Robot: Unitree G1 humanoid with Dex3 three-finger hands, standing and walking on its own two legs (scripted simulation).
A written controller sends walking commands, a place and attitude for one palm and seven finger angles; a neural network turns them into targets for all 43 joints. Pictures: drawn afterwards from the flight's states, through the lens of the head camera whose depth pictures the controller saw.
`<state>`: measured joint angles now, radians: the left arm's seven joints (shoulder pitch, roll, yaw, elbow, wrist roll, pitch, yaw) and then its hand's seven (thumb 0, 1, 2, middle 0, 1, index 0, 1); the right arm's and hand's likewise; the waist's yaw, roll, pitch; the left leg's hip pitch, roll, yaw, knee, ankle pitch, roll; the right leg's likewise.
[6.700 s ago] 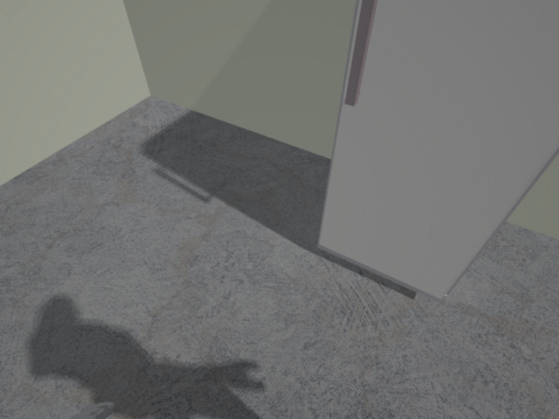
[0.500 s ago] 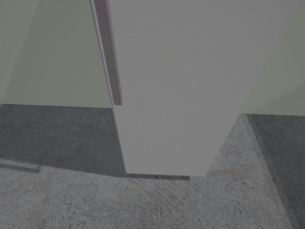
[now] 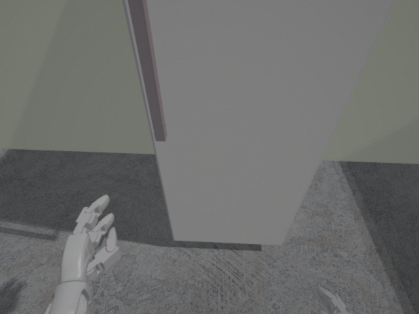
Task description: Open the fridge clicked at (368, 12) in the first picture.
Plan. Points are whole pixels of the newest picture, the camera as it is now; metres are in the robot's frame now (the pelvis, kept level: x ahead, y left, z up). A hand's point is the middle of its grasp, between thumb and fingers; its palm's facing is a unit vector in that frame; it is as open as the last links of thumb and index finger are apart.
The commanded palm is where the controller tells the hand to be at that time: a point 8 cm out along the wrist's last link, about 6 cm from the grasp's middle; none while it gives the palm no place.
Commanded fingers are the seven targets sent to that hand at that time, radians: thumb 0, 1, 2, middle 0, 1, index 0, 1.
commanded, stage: raise the hand to about handle height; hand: left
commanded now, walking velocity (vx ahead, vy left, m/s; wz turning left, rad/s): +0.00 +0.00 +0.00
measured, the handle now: (148, 47) +0.56 +0.15 +0.26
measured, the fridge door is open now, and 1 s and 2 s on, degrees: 0 0 0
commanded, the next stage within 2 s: move the hooked fingers beside the handle in 1.88 s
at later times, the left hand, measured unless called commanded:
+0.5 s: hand (101, 258) +0.21 +0.20 +0.05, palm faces -0.11 -0.99 -0.08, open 10.4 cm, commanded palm +0.17 +0.27 +0.06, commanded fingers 0.00 0.04 0.53 -0.26 -0.86 -0.26 -0.86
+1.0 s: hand (46, 207) +0.24 +0.26 +0.15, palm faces +0.06 -1.00 -0.07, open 13.2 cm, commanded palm +0.21 +0.30 +0.14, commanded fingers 0.00 -0.50 0.30 -0.30 -1.20 -0.30 -1.20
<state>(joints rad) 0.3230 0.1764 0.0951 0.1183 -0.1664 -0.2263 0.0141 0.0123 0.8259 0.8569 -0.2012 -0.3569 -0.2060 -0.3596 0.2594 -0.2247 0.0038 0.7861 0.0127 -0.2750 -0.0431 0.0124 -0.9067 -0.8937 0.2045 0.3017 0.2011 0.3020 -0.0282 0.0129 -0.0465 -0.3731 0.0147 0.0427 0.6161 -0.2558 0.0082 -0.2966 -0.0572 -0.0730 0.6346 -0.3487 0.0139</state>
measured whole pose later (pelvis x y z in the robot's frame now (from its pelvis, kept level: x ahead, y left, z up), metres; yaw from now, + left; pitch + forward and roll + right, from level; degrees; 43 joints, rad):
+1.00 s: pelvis +0.00 +0.00 +0.00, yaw +0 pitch -2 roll -2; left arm 0.11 0.39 0.39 -0.01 -0.37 -0.07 -0.39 0.00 -0.32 0.37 -0.29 -1.09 -0.29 -1.09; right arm 0.24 -0.27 0.07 0.61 0.05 -0.31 -0.09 0.02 -0.90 -0.89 0.20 0.30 0.20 0.30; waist 0.04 0.03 -0.04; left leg -0.35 0.04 0.02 0.67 -0.30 0.01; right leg -0.24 -0.03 -0.09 0.62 -0.35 0.01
